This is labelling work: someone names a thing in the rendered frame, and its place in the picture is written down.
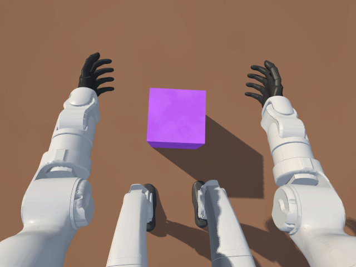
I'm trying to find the robot left upper arm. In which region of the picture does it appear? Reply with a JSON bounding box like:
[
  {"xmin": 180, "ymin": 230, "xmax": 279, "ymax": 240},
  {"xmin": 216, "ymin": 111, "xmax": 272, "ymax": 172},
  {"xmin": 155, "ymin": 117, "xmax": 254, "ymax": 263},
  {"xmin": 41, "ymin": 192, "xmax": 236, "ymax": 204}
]
[{"xmin": 0, "ymin": 177, "xmax": 95, "ymax": 267}]

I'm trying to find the robot foot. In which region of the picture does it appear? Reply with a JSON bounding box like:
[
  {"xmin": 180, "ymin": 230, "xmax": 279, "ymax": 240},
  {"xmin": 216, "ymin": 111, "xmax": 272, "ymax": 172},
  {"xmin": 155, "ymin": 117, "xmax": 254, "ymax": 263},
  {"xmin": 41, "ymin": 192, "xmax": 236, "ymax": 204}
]
[
  {"xmin": 192, "ymin": 181, "xmax": 208, "ymax": 228},
  {"xmin": 143, "ymin": 184, "xmax": 157, "ymax": 232}
]

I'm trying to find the right robot foot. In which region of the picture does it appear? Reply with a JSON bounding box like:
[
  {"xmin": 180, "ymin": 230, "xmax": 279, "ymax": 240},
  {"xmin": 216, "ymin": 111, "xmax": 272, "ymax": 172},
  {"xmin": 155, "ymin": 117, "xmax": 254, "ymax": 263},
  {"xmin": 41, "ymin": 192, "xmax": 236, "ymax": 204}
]
[{"xmin": 192, "ymin": 181, "xmax": 208, "ymax": 228}]

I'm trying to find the carton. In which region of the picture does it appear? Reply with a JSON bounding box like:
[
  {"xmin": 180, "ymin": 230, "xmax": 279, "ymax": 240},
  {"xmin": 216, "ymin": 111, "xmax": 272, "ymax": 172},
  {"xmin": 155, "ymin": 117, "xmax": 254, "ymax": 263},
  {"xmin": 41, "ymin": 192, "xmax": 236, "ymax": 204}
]
[{"xmin": 147, "ymin": 88, "xmax": 206, "ymax": 149}]

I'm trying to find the robot right forearm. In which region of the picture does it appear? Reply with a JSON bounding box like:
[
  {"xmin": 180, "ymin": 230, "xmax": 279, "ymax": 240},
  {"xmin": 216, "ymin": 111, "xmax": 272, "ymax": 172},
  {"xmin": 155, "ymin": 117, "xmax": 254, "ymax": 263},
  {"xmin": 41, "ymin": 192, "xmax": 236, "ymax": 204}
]
[{"xmin": 261, "ymin": 96, "xmax": 345, "ymax": 225}]

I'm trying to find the robot left hand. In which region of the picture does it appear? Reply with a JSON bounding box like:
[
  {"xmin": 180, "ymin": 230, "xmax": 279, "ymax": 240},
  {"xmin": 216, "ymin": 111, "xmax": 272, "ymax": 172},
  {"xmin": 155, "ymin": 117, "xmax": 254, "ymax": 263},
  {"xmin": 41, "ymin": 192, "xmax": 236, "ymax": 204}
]
[{"xmin": 78, "ymin": 52, "xmax": 114, "ymax": 97}]

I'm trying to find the robot left forearm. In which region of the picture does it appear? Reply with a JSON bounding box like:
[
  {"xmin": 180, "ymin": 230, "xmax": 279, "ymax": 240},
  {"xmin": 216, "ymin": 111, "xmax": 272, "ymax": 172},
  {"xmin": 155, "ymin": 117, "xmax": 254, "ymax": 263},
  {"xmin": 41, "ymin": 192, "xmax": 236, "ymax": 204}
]
[{"xmin": 21, "ymin": 87, "xmax": 101, "ymax": 225}]

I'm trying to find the robot right hand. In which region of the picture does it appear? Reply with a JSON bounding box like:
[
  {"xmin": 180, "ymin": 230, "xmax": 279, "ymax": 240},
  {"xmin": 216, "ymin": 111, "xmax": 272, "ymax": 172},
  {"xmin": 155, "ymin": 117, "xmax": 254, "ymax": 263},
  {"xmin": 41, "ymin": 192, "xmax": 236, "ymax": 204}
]
[{"xmin": 245, "ymin": 60, "xmax": 283, "ymax": 108}]

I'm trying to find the robot right upper arm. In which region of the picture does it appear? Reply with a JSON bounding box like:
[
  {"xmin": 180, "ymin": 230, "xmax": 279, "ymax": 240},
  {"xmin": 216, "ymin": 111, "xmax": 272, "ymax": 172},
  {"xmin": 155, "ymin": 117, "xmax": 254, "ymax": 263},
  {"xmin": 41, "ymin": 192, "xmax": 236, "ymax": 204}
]
[{"xmin": 272, "ymin": 184, "xmax": 356, "ymax": 267}]

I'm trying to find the left robot foot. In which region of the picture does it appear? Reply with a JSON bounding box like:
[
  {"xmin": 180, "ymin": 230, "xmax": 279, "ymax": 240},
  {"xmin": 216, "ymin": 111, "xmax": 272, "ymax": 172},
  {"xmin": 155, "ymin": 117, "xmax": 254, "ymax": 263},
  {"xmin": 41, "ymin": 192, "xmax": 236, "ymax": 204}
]
[{"xmin": 143, "ymin": 184, "xmax": 157, "ymax": 232}]

